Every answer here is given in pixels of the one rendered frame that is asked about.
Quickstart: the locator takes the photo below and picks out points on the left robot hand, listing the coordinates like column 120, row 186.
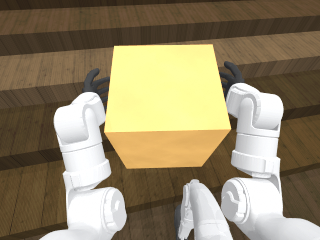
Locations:
column 90, row 86

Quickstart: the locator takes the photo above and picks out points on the right robot hand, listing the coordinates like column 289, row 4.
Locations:
column 237, row 78

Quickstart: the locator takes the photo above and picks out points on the left robot upper arm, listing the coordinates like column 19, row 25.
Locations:
column 95, row 214

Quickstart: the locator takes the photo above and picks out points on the robot right forearm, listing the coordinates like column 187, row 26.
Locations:
column 258, row 129

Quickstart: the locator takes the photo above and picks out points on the right robot thigh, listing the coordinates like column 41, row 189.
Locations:
column 208, row 219

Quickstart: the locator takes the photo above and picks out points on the robot right foot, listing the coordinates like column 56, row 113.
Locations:
column 177, row 221

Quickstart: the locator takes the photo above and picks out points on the right robot upper arm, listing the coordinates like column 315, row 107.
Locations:
column 255, row 206

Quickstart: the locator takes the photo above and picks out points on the robot left forearm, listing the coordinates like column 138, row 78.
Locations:
column 79, row 138

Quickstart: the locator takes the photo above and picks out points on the carton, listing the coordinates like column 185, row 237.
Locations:
column 166, row 106

